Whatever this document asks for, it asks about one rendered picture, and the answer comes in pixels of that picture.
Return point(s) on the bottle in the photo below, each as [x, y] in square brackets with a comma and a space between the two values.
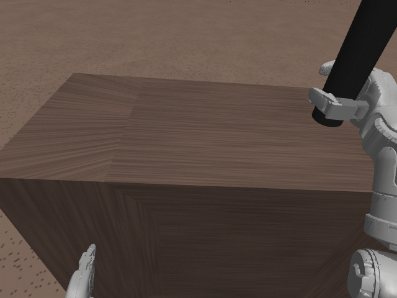
[373, 25]

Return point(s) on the right robot arm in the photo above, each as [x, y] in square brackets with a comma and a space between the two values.
[373, 273]

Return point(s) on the right robot hand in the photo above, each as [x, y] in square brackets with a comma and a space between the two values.
[380, 89]

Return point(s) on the left robot hand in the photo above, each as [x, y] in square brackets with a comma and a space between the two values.
[82, 281]

